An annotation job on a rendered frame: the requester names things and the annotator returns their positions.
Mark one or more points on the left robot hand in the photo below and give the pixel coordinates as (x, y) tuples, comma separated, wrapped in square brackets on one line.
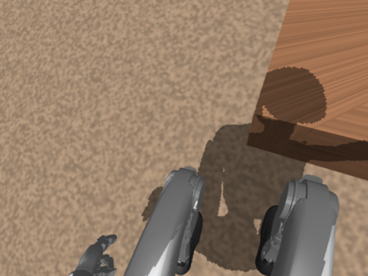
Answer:
[(93, 259)]

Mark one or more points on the right robot foot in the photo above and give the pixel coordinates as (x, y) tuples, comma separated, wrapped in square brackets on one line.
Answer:
[(263, 266)]

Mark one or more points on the left robot foot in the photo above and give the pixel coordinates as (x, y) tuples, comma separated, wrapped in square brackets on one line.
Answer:
[(183, 268)]

